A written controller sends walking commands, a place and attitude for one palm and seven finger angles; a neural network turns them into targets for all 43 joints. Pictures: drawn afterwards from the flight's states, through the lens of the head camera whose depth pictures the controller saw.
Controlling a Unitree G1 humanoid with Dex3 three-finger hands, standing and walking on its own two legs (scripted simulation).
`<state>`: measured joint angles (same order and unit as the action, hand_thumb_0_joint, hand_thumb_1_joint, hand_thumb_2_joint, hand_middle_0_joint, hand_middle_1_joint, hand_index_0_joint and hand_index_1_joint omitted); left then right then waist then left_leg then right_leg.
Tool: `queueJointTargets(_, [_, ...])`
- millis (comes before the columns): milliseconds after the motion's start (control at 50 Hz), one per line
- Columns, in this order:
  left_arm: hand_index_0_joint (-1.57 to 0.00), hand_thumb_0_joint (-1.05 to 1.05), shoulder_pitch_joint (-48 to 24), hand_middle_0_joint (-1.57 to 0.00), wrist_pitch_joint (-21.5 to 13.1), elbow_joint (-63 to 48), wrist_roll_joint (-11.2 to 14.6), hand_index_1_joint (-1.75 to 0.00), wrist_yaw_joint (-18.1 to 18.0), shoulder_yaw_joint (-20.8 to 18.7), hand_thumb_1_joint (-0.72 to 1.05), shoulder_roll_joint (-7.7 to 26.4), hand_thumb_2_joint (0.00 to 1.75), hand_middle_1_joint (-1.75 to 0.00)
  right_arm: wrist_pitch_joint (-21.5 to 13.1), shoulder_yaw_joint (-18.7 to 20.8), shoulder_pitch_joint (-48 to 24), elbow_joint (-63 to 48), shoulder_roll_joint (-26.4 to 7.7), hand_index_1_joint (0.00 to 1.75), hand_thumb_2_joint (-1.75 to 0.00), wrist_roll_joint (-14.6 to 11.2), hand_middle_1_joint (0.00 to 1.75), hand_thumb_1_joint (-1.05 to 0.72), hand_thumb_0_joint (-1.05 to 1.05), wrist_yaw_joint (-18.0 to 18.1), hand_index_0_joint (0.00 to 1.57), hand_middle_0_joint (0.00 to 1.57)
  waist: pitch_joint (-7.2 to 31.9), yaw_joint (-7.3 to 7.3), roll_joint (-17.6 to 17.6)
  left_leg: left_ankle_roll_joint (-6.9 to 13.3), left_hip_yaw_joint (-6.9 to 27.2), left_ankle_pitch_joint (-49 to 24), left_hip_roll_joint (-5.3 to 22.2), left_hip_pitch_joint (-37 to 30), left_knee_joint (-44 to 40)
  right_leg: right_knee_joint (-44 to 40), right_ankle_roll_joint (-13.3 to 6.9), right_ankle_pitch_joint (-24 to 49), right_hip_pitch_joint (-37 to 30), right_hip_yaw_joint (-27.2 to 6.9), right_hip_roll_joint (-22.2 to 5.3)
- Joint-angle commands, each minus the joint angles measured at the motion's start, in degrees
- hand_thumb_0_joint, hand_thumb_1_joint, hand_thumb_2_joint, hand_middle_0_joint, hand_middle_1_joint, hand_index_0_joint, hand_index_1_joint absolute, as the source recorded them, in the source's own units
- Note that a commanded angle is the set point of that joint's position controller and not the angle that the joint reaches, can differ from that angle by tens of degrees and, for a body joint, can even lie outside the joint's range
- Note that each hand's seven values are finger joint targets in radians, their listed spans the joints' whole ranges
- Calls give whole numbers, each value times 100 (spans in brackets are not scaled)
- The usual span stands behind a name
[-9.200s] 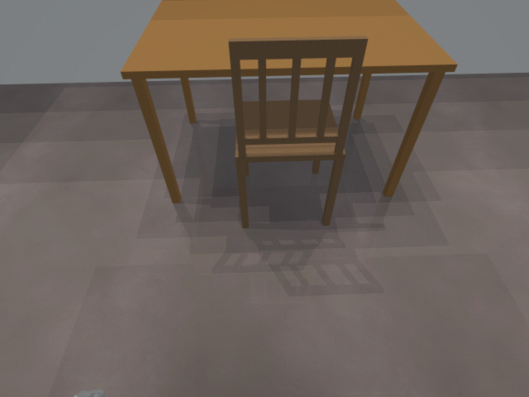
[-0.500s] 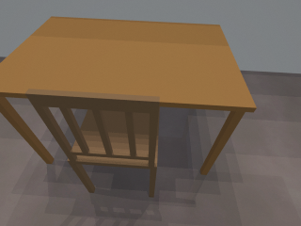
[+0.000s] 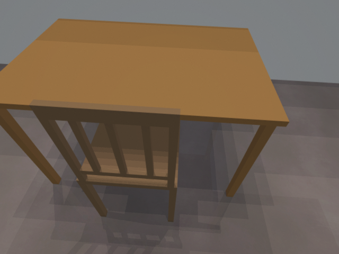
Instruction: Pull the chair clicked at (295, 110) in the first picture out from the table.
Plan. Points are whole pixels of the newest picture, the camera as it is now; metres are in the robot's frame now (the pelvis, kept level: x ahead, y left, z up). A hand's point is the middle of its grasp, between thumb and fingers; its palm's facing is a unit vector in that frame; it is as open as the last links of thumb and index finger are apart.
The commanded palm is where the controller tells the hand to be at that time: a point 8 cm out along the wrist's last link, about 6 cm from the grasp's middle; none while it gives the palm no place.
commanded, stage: raise the hand toward the chair's back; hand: left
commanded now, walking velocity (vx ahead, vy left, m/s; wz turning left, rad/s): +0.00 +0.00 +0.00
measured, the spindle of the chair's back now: (117, 150) +0.44 +0.21 -0.10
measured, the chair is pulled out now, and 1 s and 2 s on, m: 0.00 0.00 0.00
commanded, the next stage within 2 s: none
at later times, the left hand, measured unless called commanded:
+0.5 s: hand out of the picture +0.12 +0.15 -0.08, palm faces +0.01 -1.00 +0.04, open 9.3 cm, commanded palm +0.11 +0.22 -0.07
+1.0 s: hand (94, 246) +0.15 +0.18 -0.05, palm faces +0.00 -1.00 -0.04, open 13.7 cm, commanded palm +0.12 +0.24 -0.05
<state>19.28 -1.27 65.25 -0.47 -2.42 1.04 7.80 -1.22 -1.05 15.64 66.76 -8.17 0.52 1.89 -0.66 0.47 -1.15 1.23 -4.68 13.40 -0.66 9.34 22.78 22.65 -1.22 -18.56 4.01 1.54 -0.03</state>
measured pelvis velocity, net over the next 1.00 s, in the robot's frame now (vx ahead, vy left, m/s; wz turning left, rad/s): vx -0.08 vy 0.00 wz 0.02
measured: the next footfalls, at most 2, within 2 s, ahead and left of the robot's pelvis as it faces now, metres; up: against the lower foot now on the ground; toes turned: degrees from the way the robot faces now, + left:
none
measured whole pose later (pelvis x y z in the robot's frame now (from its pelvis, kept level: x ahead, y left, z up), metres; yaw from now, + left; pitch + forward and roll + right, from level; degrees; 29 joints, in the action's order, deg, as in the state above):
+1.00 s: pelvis -0.08 +0.00 -0.09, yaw +1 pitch +15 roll -2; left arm 20.3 -24.9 4.4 16.1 15.6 -9.4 12.6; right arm -11.1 1.1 15.2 35.0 -13.1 -1.4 3.2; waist 8.4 -1.6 2.6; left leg 1.2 -1.0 25.1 2.3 56.0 65.5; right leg 65.3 -2.5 -31.8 49.0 5.3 1.2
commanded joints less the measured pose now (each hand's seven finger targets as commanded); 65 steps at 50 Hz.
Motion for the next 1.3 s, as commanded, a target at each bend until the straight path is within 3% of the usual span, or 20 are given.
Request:
queueJointTargets(0, [-20,0,557,-20,-53,-87,-26,-30,-64,-104,90,559,90,-30,-77,71,382,-131,-502,30,-90,-30,30,-90,0,48,20,20,-344,2,57,131,661,-1553,678,-273,-245,-379,-38,1758,530,-462,-638])
queueJointTargets(20, [-20,0,571,-20,-53,-82,-30,-30,-65,-107,90,552,90,-30,-78,70,378,-135,-494,30,-90,-27,30,-90,0,48,20,20,-338,0,35,134,668,-1555,679,-282,-248,-385,-38,1774,530,-457,-647])
queueJointTargets(40, [-20,0,747,-20,-234,-56,-154,-30,-241,-78,90,619,90,-30,-127,91,-109,-604,-697,30,-90,-30,30,-90,0,-40,20,20,-692,94,18,-51,431,-2223,655,334,1132,-303,150,3959,978,-742,-849])
queueJointTargets(60, [-20,0,-3352,-20,-1285,-8672,995,-30,-100,-383,88,1720,89,-30,-848,319,235,-2574,-1787,30,-90,-241,30,-90,0,178,20,20,1987,-720,1000,117,447,-2665,175,-1312,340,445,8,3322,636,-132,-323])
queueJointTargets(80, [-20,0,-2910,-20,-1224,-8501,798,-29,-412,-760,85,2072,88,-29,-1269,130,-429,-2263,-1206,30,-90,-288,30,-90,0,389,20,20,1782,-422,1248,79,304,-2683,430,-1568,437,559,4,1727,1153,65,-53])
queueJointTargets(100, [-19,0,-127,-19,-542,-7029,754,-29,-424,-109,83,649,87,-29,-1595,255,-181,-2474,-1097,30,-90,-257,30,-90,0,301,20,20,1563,-293,1184,101,496,-2907,496,-1372,208,991,-51,920,1497,242,85])
queueJointTargets(120, [-19,0,350,-19,-258,-6393,872,-29,-383,401,81,-173,86,-29,-1680,226,-166,-2269,-1072,30,-90,-328,30,-90,0,265,20,20,1054,-320,964,93,605,-2781,387,-806,501,1038,15,763,1706,324,-11])
queueJointTargets(180, [-18,0,-35,-18,-936,-6498,918,-27,-76,94,74,124,83,-27,-1742,427,-226,-2859,-1430,30,-90,-147,30,-90,0,224,20,20,573,-590,-399,61,691,-1139,122,541,1445,1078,87,965,2555,475,13])
queueJointTargets(220, [-18,0,729,-18,-1652,-5249,1060,-27,445,10,69,-319,81,-27,-1706,520,-483,-3102,-1360,30,-90,-50,30,-90,0,139,20,20,362,-308,-1591,-48,675,-279,99,1911,2060,1720,110,455,3440,487,38])
queueJointTargets(260, [-17,0,1599,-17,-2482,-5135,1350,-26,1191,-409,64,-132,79,-26,-1671,610,-775,-3492,-1352,30,-90,-70,30,-90,0,-12,20,20,871,155,-1621,-139,579,-23,48,2748,2445,2267,55,357,3412,297,6])
queueJointTargets(280, [-17,0,1845,-17,-2812,-4972,1411,-26,1567,-783,62,195,78,-26,-1618,631,-852,-3629,-1325,30,-90,-131,30,-90,0,-139,20,20,1057,359,-1027,-197,515,-141,-6,2919,2631,2496,-1,754,3249,92,-78])
queueJointTargets(320, [-17,0,1380,-17,-3315,-5067,1523,-25,2181,-1161,57,654,76,-25,-1508,664,-1003,-3992,-1348,30,-90,-182,30,-90,0,-225,20,20,1387,287,-657,-187,397,-54,-68,3371,3112,2853,20,1011,3257,-237,-189])
queueJointTargets(380, [-16,0,625,-16,-3130,-5940,1500,-24,2063,-1707,50,1310,73,-24,-1187,652,-1121,-4451,-1306,30,-90,-196,30,-90,0,-152,20,20,1655,395,122,-90,228,427,-82,3679,3392,2976,-13,-124,3502,-444,-146])
queueJointTargets(460, [-15,0,-321,-15,-3346,-7829,1555,-22,1489,-1434,41,1161,69,-22,-1085,572,-922,-4742,-1127,30,-90,-166,30,-90,0,-2,20,20,2048,36,693,63,386,682,89,3406,3678,2928,-28,-844,3976,-570,-51])
queueJointTargets(580, [-14,0,-872,-14,-3489,-7591,1555,-20,1940,-700,27,1010,63,-20,-1360,389,-683,-4311,-1246,30,-90,-168,30,-90,0,200,20,20,1683,-551,443,120,669,972,224,3861,4121,2924,31,-1210,4690,-604,55])
queueJointTargets(700, [-12,0,-271,-12,-2381,-7161,1841,-18,2241,-1295,13,1309,57,-18,-1378,366,-722,-4338,-1241,30,-90,-287,30,-90,0,295,20,20,2269,-118,244,127,676,744,167,3772,3843,2720,84,-1112,3866,-601,-26])
queueJointTargets(780, [-11,0,-113,-11,-2322,-7309,1828,-16,1824,-1746,4,1414,53,-16,-1348,415,-812,-4247,-1092,30,-90,-226,30,-90,0,276,20,20,2335,63,120,93,707,345,186,3640,3636,2912,89,-437,3663,-343,-4])
queueJointTargets(920, [-10,0,38,-10,-2756,-7037,1693,-14,1789,-1397,-13,1125,46,-14,-1366,481,-640,-4183,-1168,30,-90,-223,30,-90,0,191,20,20,1914,-107,81,79,681,458,194,3580,3512,2983,56,-521,4074,-155,34])
queueJointTargets(1060, [-8,0,-9,-8,-2908,-7496,1741,-11,1738,-1426,-29,1232,39,-11,-1408,504,-550,-4225,-1255,30,-90,-217,30,-90,0,190,20,20,2220,-117,437,72,758,301,216,3045,3351,3120,-7,-361,4209,119,91])
queueJointTargets(1280, [-6,0,-203,-6,-2574,-7344,1623,-8,1768,-1448,-50,1360,30,-8,-1183,424,-522,-4370,-1333,30,-90,-222,30,-90,0,162,20,20,1982,-190,524,28,918,368,258,2810,3128,3066,-30,-383,4282,284,160])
